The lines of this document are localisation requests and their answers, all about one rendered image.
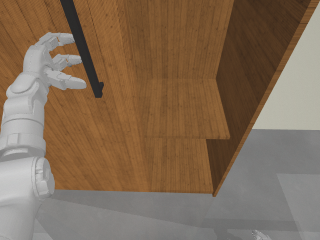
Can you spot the wardrobe door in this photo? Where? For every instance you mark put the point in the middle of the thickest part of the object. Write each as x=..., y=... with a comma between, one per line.
x=92, y=144

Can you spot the robot right hand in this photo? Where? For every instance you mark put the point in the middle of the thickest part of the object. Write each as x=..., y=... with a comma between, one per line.
x=259, y=236

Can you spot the robot left hand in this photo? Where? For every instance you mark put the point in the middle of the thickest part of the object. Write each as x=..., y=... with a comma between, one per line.
x=38, y=60

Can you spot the left robot upper arm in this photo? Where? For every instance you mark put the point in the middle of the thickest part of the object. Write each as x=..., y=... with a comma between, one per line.
x=24, y=184

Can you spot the left robot forearm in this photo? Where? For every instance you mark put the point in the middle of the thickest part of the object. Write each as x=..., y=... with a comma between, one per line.
x=23, y=119

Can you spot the handle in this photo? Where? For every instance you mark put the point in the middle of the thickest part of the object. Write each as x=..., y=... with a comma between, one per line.
x=80, y=41

